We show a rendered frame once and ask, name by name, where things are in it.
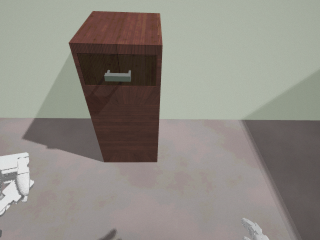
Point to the robot right hand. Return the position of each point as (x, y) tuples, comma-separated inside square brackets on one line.
[(254, 230)]

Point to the handle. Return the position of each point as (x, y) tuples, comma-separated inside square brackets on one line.
[(117, 77)]

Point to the drawer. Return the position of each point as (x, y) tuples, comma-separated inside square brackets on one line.
[(142, 67)]

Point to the cabinet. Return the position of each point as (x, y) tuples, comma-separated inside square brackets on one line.
[(125, 117)]

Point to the robot left hand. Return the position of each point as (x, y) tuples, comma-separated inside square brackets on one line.
[(15, 174)]

